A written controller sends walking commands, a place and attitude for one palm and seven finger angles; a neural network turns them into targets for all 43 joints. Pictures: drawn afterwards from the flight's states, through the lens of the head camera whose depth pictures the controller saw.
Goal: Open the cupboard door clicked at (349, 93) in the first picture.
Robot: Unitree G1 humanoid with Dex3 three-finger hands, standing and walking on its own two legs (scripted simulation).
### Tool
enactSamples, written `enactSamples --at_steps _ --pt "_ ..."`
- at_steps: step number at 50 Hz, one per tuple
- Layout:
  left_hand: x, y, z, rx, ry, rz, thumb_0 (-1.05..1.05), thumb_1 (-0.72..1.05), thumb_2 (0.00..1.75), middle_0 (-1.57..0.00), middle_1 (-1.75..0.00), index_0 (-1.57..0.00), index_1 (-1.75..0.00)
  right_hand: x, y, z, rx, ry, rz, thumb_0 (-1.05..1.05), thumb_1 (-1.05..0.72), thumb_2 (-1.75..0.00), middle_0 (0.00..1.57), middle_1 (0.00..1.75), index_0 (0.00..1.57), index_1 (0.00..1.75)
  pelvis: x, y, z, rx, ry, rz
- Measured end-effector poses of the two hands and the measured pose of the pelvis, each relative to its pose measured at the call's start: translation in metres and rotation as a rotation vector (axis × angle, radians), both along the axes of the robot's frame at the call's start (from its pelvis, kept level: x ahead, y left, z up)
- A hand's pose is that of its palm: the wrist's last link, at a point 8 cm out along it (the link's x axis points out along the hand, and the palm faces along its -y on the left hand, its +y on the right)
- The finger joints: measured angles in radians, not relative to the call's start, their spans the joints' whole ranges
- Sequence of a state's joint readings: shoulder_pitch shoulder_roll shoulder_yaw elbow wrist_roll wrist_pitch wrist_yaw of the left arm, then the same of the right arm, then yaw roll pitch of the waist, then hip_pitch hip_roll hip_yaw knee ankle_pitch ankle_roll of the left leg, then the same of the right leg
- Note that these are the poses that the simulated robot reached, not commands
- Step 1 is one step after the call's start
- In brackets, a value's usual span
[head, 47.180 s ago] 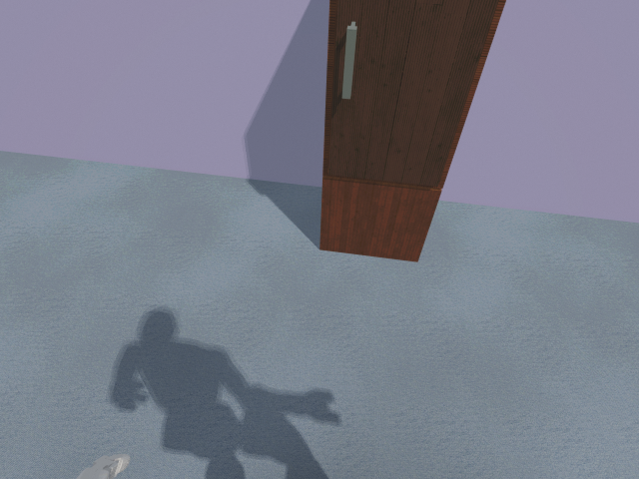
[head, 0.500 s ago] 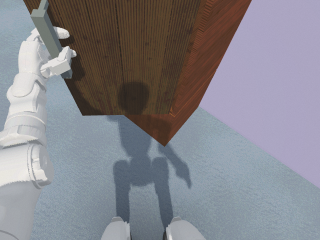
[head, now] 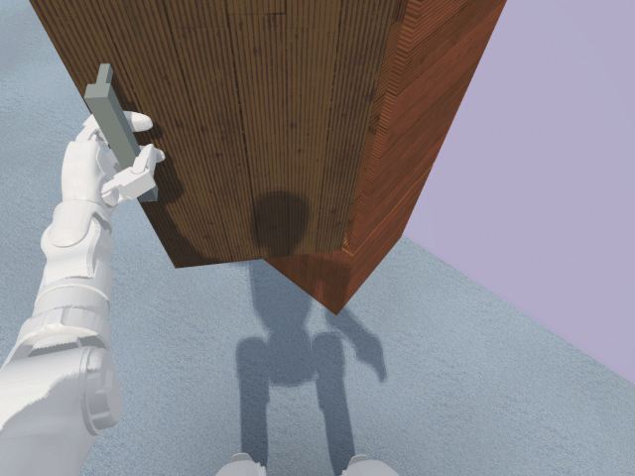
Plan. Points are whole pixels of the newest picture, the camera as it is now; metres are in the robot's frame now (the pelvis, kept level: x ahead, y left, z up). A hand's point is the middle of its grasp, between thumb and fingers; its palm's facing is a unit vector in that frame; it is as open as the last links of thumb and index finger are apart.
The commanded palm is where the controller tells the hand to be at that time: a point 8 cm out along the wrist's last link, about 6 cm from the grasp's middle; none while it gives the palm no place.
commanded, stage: pull the door open along its arc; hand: left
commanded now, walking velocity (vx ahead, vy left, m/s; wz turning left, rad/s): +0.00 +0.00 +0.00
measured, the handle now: (129, 139) +0.53 +0.21 +0.10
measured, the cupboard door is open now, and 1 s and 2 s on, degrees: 48 86 85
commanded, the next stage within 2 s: open thumb and fingers to let go in 0.62 s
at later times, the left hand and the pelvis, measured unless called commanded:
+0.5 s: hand (216, 285) +0.31 +0.09 +0.10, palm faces +0.37 -0.93 +0.04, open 6.5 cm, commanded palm +0.25 +0.16 +0.10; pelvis +0.01 -0.03 +0.02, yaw +3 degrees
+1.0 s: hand (233, 303) +0.29 +0.07 +0.10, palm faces +0.41 -0.91 +0.01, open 7.7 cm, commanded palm +0.25 +0.11 +0.10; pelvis +0.00 -0.05 +0.02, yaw +5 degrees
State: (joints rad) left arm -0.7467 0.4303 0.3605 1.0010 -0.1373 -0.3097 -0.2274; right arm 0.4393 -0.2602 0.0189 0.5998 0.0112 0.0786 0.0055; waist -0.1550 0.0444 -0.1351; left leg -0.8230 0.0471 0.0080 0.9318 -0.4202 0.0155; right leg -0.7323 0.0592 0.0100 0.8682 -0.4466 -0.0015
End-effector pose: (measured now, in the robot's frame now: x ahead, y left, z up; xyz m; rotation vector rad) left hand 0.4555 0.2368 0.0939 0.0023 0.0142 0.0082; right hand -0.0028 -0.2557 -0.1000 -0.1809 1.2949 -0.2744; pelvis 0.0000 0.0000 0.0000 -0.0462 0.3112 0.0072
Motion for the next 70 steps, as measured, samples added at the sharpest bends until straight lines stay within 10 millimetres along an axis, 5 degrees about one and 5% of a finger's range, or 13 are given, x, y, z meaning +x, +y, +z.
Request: enactSamples --at_steps 8,17,24,37,45,62,70 --pt "-0.058 -0.015 -0.002 -0.043 -0.029 0.014 0.01 0.69 0.72 -0.35 -1.34 -0.34 -1.34 0.064 -0.001 0.010 0.030 -0.181 0.051 0.00 -0.90 -0.90 0.20 0.30 0.20 0.30 0.012 -0.002 0.010 0.012 -0.058 -0.006" --pt "-0.143 -0.069 -0.001 -0.087 -0.035 0.236 0.03 0.65 0.69 -0.34 -1.32 -0.35 -1.29 0.160 0.020 0.029 0.104 -0.438 0.209 0.00 -0.90 -0.90 0.20 0.30 0.20 0.30 0.014 -0.010 0.015 0.037 -0.129 0.007" --pt "-0.177 -0.102 0.004 -0.051 0.004 0.357 0.03 0.63 0.70 -0.34 -1.27 -0.34 -1.30 0.200 0.031 0.046 0.127 -0.530 0.284 0.00 -0.90 -0.90 0.20 0.30 0.20 0.30 0.013 -0.026 0.017 0.051 -0.182 0.030" --pt "-0.203 -0.137 0.006 -0.022 0.016 0.434 0.03 0.64 0.72 -0.31 -1.29 -0.32 -1.32 0.185 -0.001 0.029 0.096 -0.432 0.297 0.01 -0.90 -0.90 0.20 0.30 0.20 0.30 0.014 -0.047 0.018 0.068 -0.211 0.072" --pt "-0.200 -0.135 0.004 0.012 -0.008 0.415 0.02 0.61 0.76 -0.35 -1.31 -0.34 -1.32 0.165 -0.013 0.011 0.083 -0.359 0.275 0.01 -0.90 -0.90 0.20 0.30 0.20 0.30 0.008 -0.051 0.016 0.077 -0.201 0.075" --pt "-0.205 -0.123 0.004 -0.030 -0.031 0.384 0.01 -0.27 0.40 -0.32 -1.21 -0.31 -1.21 0.170 0.016 0.026 0.087 -0.454 0.303 0.01 -0.90 -0.90 0.20 0.30 0.20 0.30 -0.007 -0.032 0.016 0.059 -0.217 0.073" --pt "-0.208 -0.122 0.005 -0.026 -0.040 0.395 0.00 -0.45 0.32 -0.27 -0.97 -0.26 -0.98 0.168 0.036 0.030 0.097 -0.472 0.319 0.01 -0.90 -0.90 0.20 0.30 0.20 0.30 -0.013 -0.019 0.013 0.045 -0.223 0.073"
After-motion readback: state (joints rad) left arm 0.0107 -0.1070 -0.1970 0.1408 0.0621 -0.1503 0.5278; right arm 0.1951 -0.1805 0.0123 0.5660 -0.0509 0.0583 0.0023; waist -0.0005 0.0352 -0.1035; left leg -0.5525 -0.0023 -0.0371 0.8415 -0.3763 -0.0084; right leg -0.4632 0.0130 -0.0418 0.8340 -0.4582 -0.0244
